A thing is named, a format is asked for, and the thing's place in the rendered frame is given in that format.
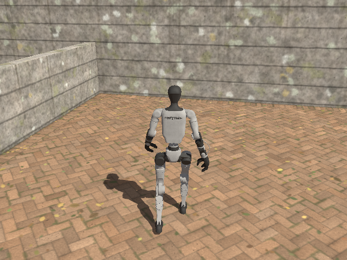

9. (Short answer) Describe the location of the right robot hand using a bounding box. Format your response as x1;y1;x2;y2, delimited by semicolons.
197;156;209;172

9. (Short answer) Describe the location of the right robot forearm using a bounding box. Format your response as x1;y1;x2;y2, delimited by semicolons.
195;132;208;158

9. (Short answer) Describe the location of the left robot upper arm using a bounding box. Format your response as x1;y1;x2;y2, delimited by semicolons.
148;108;163;137

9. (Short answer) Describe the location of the left robot hand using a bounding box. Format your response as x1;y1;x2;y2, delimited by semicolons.
145;143;157;152

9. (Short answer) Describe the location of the left robot thigh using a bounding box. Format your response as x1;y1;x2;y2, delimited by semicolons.
155;152;166;195

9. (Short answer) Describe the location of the robot right foot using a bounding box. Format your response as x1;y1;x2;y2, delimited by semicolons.
179;202;187;214

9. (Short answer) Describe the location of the right robot upper arm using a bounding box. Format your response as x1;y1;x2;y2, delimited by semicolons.
185;109;200;140

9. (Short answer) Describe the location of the left robot forearm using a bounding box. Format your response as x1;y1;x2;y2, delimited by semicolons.
145;129;153;146

